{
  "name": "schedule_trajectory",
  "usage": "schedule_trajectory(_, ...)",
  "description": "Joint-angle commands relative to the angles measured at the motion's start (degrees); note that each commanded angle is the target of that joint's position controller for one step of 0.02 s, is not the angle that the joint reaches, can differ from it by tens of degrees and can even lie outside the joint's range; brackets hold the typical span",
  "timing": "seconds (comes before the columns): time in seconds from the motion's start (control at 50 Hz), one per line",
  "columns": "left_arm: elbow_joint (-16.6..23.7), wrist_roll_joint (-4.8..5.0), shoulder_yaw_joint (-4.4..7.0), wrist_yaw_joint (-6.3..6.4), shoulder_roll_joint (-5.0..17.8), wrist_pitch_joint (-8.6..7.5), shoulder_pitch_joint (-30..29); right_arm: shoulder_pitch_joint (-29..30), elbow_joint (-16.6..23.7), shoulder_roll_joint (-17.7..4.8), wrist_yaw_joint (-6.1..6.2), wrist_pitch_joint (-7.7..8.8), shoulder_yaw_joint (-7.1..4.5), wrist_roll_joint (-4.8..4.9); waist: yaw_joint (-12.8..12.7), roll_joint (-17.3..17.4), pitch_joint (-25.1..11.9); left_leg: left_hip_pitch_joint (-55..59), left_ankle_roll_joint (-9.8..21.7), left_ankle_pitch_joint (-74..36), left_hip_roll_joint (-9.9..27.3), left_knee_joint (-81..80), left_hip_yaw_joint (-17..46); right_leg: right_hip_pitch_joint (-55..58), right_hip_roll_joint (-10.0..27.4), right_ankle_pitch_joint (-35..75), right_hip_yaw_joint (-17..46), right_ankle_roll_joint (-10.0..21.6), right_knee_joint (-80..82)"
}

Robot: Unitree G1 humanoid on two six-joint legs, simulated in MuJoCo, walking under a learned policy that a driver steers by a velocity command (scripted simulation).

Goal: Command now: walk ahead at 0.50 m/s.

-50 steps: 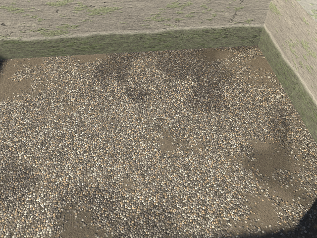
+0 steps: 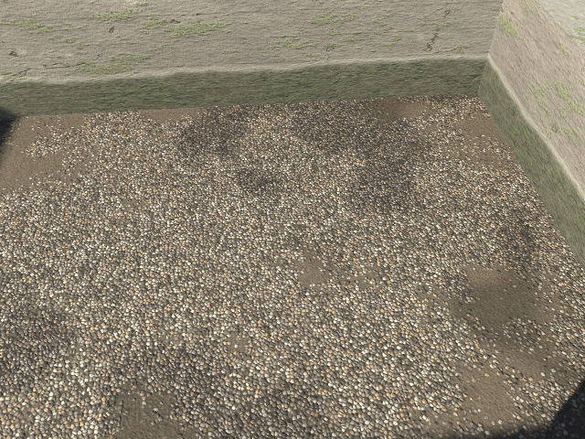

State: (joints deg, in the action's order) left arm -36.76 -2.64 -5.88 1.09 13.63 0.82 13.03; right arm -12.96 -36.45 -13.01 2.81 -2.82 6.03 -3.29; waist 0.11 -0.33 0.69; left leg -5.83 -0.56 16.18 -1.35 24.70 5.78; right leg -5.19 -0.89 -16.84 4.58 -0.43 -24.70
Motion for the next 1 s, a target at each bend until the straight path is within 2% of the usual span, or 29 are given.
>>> schedule_trajectory(0.02, 5.7, -0.14, 1.25, -0.13, 5.8, -0.91, -3.0, 3.2, 5.7, -5.8, -0.06, 0.77, -1.22, -0.15, 0.0, 0.5, -0.3, -0.8, 1.7, -12.8, 2.4, -3.6, 3.6, -2.7, 2.2, 10.4, 3.5, 0.9, 4.1)
schedule_trajectory(0.14, 7.0, -0.14, 1.09, -0.54, 6.5, -0.89, -3.2, 3.6, 7.0, -6.4, -0.41, 0.73, -1.04, -0.23, 0.1, 0.5, -1.4, -0.3, 1.7, -14.9, 3.5, -4.6, 4.8, -2.4, 3.2, 12.8, 4.6, 0.8, 5.0)
schedule_trajectory(0.18, 5.5, 0.28, 1.70, -0.66, 7.8, -0.74, -1.0, 1.4, 5.6, -8.4, -0.60, 0.81, -1.81, 0.53, 0.2, 1.4, -0.8, 0.6, 1.5, -15.7, 3.7, -6.0, 5.0, -1.0, 3.6, 14.8, 5.2, 1.0, 6.2)
schedule_trajectory(0.24, 3.5, 1.06, 2.58, -0.63, 9.0, -0.44, 1.4, -1.2, 3.7, -9.2, -0.75, 0.85, -2.62, 1.35, 0.1, 0.3, -0.5, 1.0, 2.1, -13.3, 3.8, -7.2, 5.0, 0.4, 3.7, 13.7, 5.2, 1.7, 7.2)
schedule_trajectory(0.3, 2.4, 1.52, 3.18, -0.58, 8.8, -0.32, 2.0, -1.9, 2.7, -9.1, -0.74, 0.87, -3.22, 1.77, 0.1, 0.2, 0.5, 0.7, 2.5, -13.4, 3.7, -7.4, 4.7, 0.2, 3.7, 14.1, 5.0, 2.1, 7.5)
schedule_trajectory(0.32, 2.3, 1.17, 3.04, -0.58, 8.2, -0.25, 2.3, -2.0, 2.6, -8.5, -0.92, 0.76, -3.08, 1.44, 0.1, -0.2, 0.2, 1.0, 2.5, -14.6, 3.6, -7.2, 4.8, 0.3, 3.6, 15.8, 4.8, 2.4, 7.4)
schedule_trajectory(0.44, 0.4, 1.47, 3.93, -0.11, 8.9, 0.07, 5.1, -4.7, 0.5, -9.2, -0.89, 1.04, -3.93, 1.89, 0.0, 0.6, -1.4, 2.1, 2.1, -23.6, 3.4, -5.9, 4.1, 2.2, 3.4, 24.7, 4.4, 2.1, 6.2)
schedule_trajectory(0.56, -1.2, 1.71, 4.37, 0.18, 8.9, 0.43, 8.3, -7.6, -2.1, -9.1, -0.44, 0.74, -4.10, 1.95, 0.2, 0.2, -2.0, 3.3, 1.7, -27.5, 3.0, -5.3, 3.5, 2.6, 3.0, 28.5, 3.6, 1.6, 5.9)
schedule_trajectory(0.68, -3.0, 1.95, 4.73, 0.51, 8.3, 0.60, 10.6, -9.5, -4.3, -8.5, 0.07, 0.39, -4.33, 2.16, 0.3, 0.2, -1.0, 3.2, 1.6, -27.8, 2.8, -5.7, 3.2, 2.1, 2.7, 28.2, 3.1, 1.3, 6.4)
schedule_trajectory(0.7, -2.9, 2.40, 4.85, 0.60, 8.4, 0.41, 10.0, -9.7, -4.9, -8.6, 0.14, 0.34, -4.50, 2.43, 0.3, -0.2, -1.0, 2.9, 1.3, -26.4, 2.7, -5.8, 3.2, 2.3, 2.6, 28.0, 3.0, 1.5, 6.3)
schedule_trajectory(0.72, -3.1, 2.43, 4.86, 0.64, 8.1, 0.35, 10.2, -9.9, -5.2, -8.5, 0.22, 0.28, -4.55, 2.45, 0.2, -0.1, -0.8, 2.8, 1.2, -25.9, 2.6, -6.0, 3.1, 2.2, 2.6, 27.8, 3.0, 1.5, 6.4)
schedule_trajectory(0.76, -3.7, 2.44, 4.92, 0.71, 7.8, 0.37, 10.9, -10.2, -6.0, -8.1, 0.35, 0.14, -4.59, 2.42, 0.2, 0.2, -0.2, 2.5, 1.1, -25.4, 2.5, -6.3, 3.0, 1.9, 2.6, 27.2, 2.9, 1.6, 6.6)
schedule_trajectory(0.78, -4.4, 2.04, 4.90, 0.71, 7.4, 0.59, 12.0, -10.4, -6.2, -7.6, 0.41, 0.07, -4.49, 2.18, 0.2, 0.8, 0.2, 2.6, 1.3, -26.3, 2.6, -6.4, 2.9, 1.5, 2.7, 26.8, 3.0, 1.3, 6.9)
schedule_trajectory(1.0, -7.6, 2.32, 5.31, 1.05, 6.1, 0.84, 14.7, -12.9, -10.2, -6.3, 0.87, -0.19, -4.79, 2.55, 0.3, 0.4, 1.7, 2.0, 1.4, -22.9, 2.5, -7.6, 2.5, 0.5, 2.4, 22.8, 2.3, 1.1, 8.3)
